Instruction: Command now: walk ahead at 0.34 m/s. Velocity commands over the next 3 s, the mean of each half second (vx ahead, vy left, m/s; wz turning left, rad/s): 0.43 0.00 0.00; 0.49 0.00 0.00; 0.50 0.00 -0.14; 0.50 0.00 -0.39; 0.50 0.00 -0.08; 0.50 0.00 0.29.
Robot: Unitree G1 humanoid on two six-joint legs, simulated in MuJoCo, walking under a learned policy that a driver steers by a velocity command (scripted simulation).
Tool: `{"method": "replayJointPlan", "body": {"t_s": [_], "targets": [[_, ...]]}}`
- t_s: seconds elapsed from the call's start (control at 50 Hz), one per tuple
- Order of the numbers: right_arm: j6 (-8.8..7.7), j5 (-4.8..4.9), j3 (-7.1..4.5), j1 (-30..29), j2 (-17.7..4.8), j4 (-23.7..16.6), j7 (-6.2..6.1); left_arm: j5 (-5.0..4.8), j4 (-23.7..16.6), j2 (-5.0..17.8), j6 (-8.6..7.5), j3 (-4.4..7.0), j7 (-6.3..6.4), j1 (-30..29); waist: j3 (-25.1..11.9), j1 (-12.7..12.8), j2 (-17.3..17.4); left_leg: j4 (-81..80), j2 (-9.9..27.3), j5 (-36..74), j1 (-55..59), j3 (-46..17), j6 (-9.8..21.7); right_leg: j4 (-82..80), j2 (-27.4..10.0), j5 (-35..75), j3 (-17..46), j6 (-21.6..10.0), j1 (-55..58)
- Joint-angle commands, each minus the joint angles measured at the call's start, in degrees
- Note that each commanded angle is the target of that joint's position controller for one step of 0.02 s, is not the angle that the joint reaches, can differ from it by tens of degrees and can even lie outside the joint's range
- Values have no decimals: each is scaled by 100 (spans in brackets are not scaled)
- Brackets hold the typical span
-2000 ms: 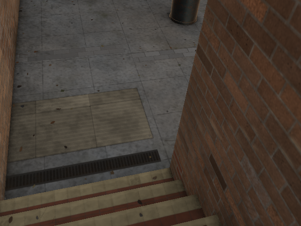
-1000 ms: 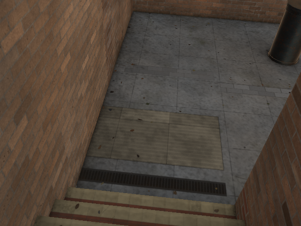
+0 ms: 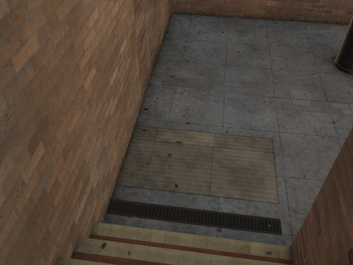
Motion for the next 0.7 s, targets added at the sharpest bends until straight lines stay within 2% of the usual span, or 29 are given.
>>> {"method": "replayJointPlan", "body": {"t_s": [0.02,0.06,0.1,0.12,0.16,0.22,0.24,0.26,0.28,0.3,0.32,0.36,0.38,0.4,0.42,0.44,0.46,0.48,0.5,0.52,0.54,0.56,0.58,0.6,0.62,0.64,0.66,0.68,0.7], "targets": [[-190,13,-93,-17,-337,-228,-26,30,-167,703,-118,195,39,149,648,-33,-326,-90,-146,-55,-875,228,102,-249,-960,1141,1174,-738,89],[-261,80,-192,551,-550,-34,-68,43,-201,480,-202,160,50,-48,480,-240,132,-43,60,1059,203,-249,227,640,-436,1579,485,-458,-718],[-254,139,-375,1624,-1084,320,-98,72,-455,425,-269,122,131,-528,470,-803,1030,-309,987,2442,1626,-1687,925,2006,9,-195,-92,-145,-2768],[-271,90,-373,1797,-1115,320,-68,70,-617,615,-272,189,175,-882,755,-940,1002,-529,1393,2426,1690,-2075,1283,2362,-46,-1583,-248,-8,-3634],[-312,-18,-396,1919,-1055,347,-91,115,-562,611,-269,233,183,-914,985,-886,571,-471,1755,2151,1534,-2451,1592,2881,-461,-1077,137,60,-4196],[-318,-20,-311,1592,-723,149,-119,151,-279,444,-158,249,99,-436,954,-495,529,-182,1495,1803,239,-2009,1365,3371,-485,88,-43,29,-3533],[-447,16,-188,1549,-321,279,-178,135,-262,498,-221,325,46,-637,1047,-392,159,598,1165,397,112,-1603,1077,2606,-658,1979,907,-12,-3825],[-507,31,-127,1462,-259,232,-195,114,-331,382,-232,280,-18,-787,820,-409,421,792,1014,-193,-64,-1490,929,2299,-453,2611,602,-30,-3723],[-577,87,-134,983,-309,45,-209,147,-460,280,-287,217,-121,-971,904,-192,-41,733,614,-599,-1655,-872,759,1292,-318,4373,134,-11,-2422],[-659,161,-181,472,-431,0,-226,158,-444,-86,-328,70,-255,-772,641,141,13,873,492,-1244,-3112,-444,529,1189,-188,5953,-122,-9,-530],[-671,106,-195,571,-509,-20,-201,90,-453,-221,-264,-12,-326,-668,557,37,64,896,410,-1362,-3596,-280,512,1172,-6,5781,-460,119,314],[-635,43,-245,844,-564,69,-149,54,-559,31,-96,1,-251,-706,798,-138,365,1639,551,-866,-3500,-418,548,1204,25,5289,-624,112,445],[-590,47,-215,743,-497,112,-159,64,-295,227,-48,54,-168,-133,657,29,720,2388,587,-200,-3136,-429,468,1365,-106,5368,-495,16,433],[-502,-84,-220,1088,-508,114,-121,17,-353,393,-50,53,-72,-36,710,-97,412,3058,375,344,-2369,-224,482,300,-58,4544,-770,-5,171],[-390,-180,-233,1158,-653,201,-133,48,-82,526,-103,137,-11,866,447,317,237,4417,332,1593,-1869,-168,606,-366,-184,4414,-830,-99,731],[-261,-123,-334,1372,-816,267,-214,78,19,779,-124,266,4,1249,500,472,158,5831,56,2170,-1508,-375,760,-2075,-784,3703,-182,-194,784],[-195,-224,-313,1340,-527,265,-251,72,191,906,-171,329,-78,1633,569,609,-786,8247,-636,-1579,-2602,-371,828,-2106,-1328,4564,282,-422,1632],[-243,33,-250,1799,-9,-19,-247,54,211,927,-271,133,-233,1794,78,-14,-1040,9318,-813,-3311,-4613,-565,711,1414,-1896,7812,523,-49,2847],[-284,141,-184,2305,-44,-45,-276,-104,323,980,-262,143,-333,1916,-352,-254,-1039,9037,-512,-2777,-5301,-510,768,1485,-2356,7841,1003,-173,3014],[-248,60,-242,1891,-331,60,-313,-59,293,1068,-337,195,-361,1998,-168,-28,-552,8647,-343,-1752,-5658,-635,808,866,-2297,4990,1236,-683,2241],[-235,-33,-237,1545,-313,10,-278,1,321,1125,-364,196,-302,1908,-73,-58,-706,8606,-234,-1511,-5839,-660,712,494,-2480,2786,1898,-1145,1579],[-198,-216,-246,739,-373,-310,-205,-24,422,1193,-400,196,-188,1978,292,79,-1242,8333,-93,-1620,-6318,-745,459,-258,-2885,834,3205,-1646,960],[-175,-249,-315,4,-490,-433,-196,133,449,528,-455,-51,-149,1640,1157,-23,-198,6850,41,175,-6501,-1426,209,-168,-2483,224,2545,-1273,-45],[-136,-223,-321,-45,-408,-394,-146,191,434,294,-503,-154,-113,1426,1354,-169,-314,6406,-5,587,-6022,-1209,64,-38,-2277,496,2449,-1017,-907],[-75,-114,-211,-125,-117,-531,-80,84,253,-121,-506,-362,31,724,1592,-708,10,4445,35,1840,-4506,-749,-262,-246,-1818,580,1550,-813,-2768],[17,-219,-129,-24,160,-441,-29,64,163,60,-559,-364,68,666,1441,-741,-320,4186,-29,2391,-3432,-305,-309,-287,-1637,992,1389,-775,-3443],[80,-239,-160,636,162,-22,-19,83,188,587,-581,-213,49,717,1001,-905,-663,4755,-38,2956,-2646,-154,-282,-153,-1605,1450,1405,-790,-3577],[27,-140,-234,443,-72,-170,53,-89,277,425,-672,-230,89,705,1038,-917,-530,3922,36,4180,-3300,-660,-174,291,-1358,529,1315,-736,-2911],[-36,-173,-279,121,-216,-161,94,-134,302,437,-697,-222,136,916,1035,-699,-474,3433,58,4583,-3582,-777,-57,569,-1343,39,1402,-663,-2449]]}}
